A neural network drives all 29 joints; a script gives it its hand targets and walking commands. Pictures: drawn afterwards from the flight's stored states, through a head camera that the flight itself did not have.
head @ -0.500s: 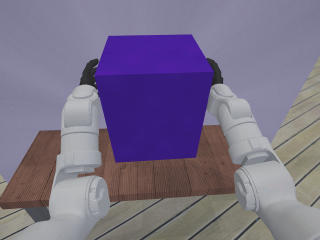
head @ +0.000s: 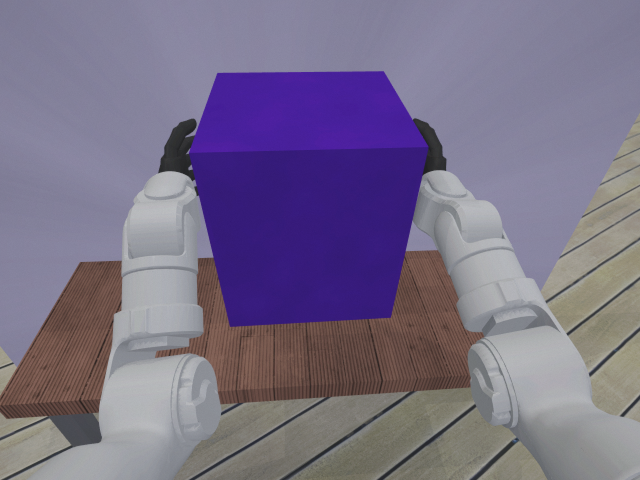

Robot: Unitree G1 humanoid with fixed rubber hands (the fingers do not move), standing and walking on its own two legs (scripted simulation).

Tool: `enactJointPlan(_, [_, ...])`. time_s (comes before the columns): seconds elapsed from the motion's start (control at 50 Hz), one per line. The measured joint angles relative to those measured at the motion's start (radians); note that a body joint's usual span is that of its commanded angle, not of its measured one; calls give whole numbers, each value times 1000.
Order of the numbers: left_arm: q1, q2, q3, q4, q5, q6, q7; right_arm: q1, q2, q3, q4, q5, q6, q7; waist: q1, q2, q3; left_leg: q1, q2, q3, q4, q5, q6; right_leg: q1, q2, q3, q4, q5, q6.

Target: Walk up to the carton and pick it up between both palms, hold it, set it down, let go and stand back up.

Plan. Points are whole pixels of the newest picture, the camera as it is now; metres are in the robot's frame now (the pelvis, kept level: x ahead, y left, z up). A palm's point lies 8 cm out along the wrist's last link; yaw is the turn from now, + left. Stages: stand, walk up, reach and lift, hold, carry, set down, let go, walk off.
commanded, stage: hold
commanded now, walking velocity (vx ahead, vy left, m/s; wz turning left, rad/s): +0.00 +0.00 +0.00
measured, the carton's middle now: (306, 199) +0.38 +0.00 +0.21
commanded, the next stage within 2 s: none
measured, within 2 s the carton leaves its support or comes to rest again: neither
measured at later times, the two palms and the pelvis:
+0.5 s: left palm (183, 184) +0.38 +0.14 +0.24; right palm (431, 185) +0.37 -0.16 +0.23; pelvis +0.00 +0.00 +0.00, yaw +0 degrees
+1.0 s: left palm (180, 182) +0.38 +0.14 +0.24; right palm (430, 180) +0.37 -0.16 +0.24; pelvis +0.00 +0.00 +0.00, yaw +0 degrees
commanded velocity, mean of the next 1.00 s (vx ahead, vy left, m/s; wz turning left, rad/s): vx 0.00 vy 0.00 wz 0.00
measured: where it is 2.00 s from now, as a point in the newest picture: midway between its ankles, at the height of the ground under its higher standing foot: outside the picture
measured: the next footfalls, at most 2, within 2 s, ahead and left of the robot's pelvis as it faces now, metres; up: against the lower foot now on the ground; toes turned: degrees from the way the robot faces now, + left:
none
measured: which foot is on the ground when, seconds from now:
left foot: down 0.00-1.00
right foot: down 0.00-1.00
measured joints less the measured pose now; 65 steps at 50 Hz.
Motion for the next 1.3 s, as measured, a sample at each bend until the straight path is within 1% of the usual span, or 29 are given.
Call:
enactJointPlan(0.3, [-16, 6, 2, 27, 1, -8, -2, -14, -1, -4, 21, -3, -3, 1, 0, -1, -6, -11, -1, 0, 1, 3, 1, -10, 0, 3, -1, 4, 0])
enactJointPlan(0.4, [1, 7, -18, 1, 2, 2, 0, -2, -2, -4, -1, 3, 4, 1, 0, 5, -12, -20, 0, 2, 8, -1, 0, -19, 2, 6, 5, 1, 0])
enactJointPlan(0.54, [10, 0, -20, -12, -5, 9, 8, 18, 0, -9, -24, 1, 13, 1, 0, 12, -17, -32, 1, 8, 7, 0, 0, -39, 3, 12, 16, -2, -1])
enactJointPlan(0.64, [8, -5, -16, -26, -9, 12, 10, 22, -11, 6, -46, 13, 21, -5, 5, 18, -11, -34, 5, 10, 10, -2, -1, -41, 7, 16, 16, -1, -2])
enactJointPlan(1.06, [17, 6, -16, -41, -19, 27, 3, 8, -6, 5, -57, 17, 50, -17, 6, 11, -17, -29, 2, 7, 10, -4, 1, -32, 7, 17, 11, -2, 0])
enactJointPlan(1.16, [28, 4, -23, -62, -16, 32, 4, 15, -2, -1, -67, 20, 49, -16, -1, 8, -23, -31, 1, 5, 17, -8, 1, -31, 7, 16, 12, -3, 0])
enactJointPlan(1.3, [6, -2, -11, -27, -2, 28, 4, 6, -3, -10, -36, 9, 42, -6, 0, 4, -18, -22, -1, 7, 12, -5, 3, -24, 5, 20, 11, -2, 1])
